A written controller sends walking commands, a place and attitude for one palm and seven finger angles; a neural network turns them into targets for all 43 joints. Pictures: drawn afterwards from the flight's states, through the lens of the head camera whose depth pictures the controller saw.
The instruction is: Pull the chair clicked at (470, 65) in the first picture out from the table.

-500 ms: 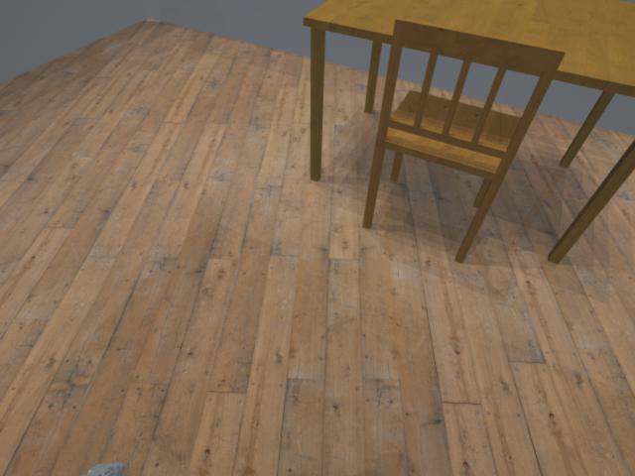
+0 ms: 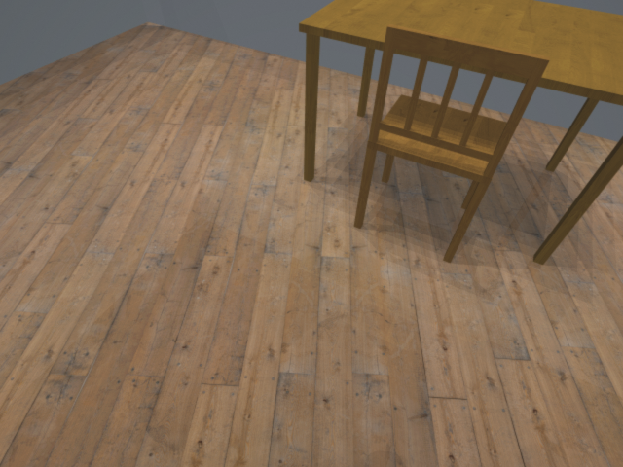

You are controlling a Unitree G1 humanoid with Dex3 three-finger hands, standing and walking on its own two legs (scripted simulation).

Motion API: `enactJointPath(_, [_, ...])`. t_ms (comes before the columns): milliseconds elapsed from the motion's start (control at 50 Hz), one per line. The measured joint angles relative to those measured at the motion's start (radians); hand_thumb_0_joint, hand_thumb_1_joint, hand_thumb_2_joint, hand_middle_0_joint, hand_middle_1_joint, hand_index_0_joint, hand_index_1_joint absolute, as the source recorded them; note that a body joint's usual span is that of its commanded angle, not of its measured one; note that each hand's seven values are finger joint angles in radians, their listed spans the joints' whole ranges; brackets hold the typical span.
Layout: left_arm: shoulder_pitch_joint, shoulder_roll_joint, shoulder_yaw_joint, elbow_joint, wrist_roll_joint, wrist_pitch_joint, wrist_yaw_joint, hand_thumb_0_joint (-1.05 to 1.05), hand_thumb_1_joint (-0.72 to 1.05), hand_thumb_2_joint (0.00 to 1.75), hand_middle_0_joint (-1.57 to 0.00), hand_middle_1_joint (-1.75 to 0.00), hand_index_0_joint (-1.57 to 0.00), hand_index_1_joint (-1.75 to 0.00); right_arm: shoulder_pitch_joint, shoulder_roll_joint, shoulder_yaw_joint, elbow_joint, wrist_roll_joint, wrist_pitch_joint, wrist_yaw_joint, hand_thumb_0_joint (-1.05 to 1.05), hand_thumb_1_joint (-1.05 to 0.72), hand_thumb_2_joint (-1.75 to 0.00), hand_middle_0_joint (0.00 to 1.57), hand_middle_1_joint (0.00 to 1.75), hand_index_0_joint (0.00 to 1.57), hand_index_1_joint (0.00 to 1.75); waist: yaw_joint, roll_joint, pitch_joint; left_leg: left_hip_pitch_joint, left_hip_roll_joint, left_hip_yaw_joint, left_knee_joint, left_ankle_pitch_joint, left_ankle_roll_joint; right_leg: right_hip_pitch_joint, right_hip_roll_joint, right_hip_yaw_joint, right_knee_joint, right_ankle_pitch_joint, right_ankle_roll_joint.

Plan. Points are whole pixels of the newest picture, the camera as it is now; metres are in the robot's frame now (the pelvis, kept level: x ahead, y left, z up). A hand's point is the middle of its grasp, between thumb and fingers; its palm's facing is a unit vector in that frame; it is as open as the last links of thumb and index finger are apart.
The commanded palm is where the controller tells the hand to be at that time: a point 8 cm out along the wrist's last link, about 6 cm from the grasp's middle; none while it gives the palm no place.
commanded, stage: stand and wait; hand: left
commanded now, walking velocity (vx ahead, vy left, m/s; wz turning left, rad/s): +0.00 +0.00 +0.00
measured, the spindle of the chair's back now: (445, 101) +1.16 -0.35 -0.10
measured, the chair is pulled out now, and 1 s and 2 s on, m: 0.00 0.00 0.00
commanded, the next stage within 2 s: look at it before walking up in 0.34 s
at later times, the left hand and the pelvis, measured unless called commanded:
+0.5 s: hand out of the picture +0.06 +0.24 -0.15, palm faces -0.03 -0.94 -0.34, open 7.4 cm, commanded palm none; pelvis -0.01 -0.01 +0.00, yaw +0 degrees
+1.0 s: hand out of the picture +0.06 +0.23 -0.15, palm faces -0.03 -0.94 -0.33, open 7.4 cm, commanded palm none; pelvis -0.01 -0.01 +0.00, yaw +0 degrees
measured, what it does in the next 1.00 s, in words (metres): stands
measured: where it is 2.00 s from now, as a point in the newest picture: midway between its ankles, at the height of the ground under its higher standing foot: (321, 456)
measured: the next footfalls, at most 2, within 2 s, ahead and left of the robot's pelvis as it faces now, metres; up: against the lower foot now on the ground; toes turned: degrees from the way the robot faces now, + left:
left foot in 1.74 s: +0.36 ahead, +0.08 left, +0.00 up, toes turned -3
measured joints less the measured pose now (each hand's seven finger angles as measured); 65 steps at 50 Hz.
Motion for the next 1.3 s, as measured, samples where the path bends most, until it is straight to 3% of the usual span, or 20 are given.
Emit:
enactJointPath(1080, [-0.011, -0.003, 0.0, 0.041, 0.0, -0.011, 0.0, 0.01, 0.91, 0.9, -0.2, -0.3, -0.2, -0.3, 0.005, -0.004, 0.004, 0.053, 0.003, -0.004, 0.0, 0.01, -0.9, -0.9, 0.2, 0.3, 0.2, 0.3, -0.003, 0.01, 0.001, 0.02, 0.021, 0.0, -0.063, 0.043, -0.021, 0.013, 0.02, 0.0, -0.053, 0.04, -0.018])
enactJointPath(1300, [0.151, -0.084, 0.021, 0.02, 0.013, 0.013, -0.025, 0.01, 0.91, 0.9, -0.2, -0.3, -0.2, -0.3, 0.131, 0.088, -0.006, 0.023, -0.011, -0.005, 0.007, 0.01, -0.9, -0.9, 0.2, 0.3, 0.2, 0.3, 0.012, 0.0, -0.042, -0.004, 0.042, 0.07, 0.084, -0.101, -0.019, -0.068, 0.039, 0.048, 0.153, -0.12, -0.05])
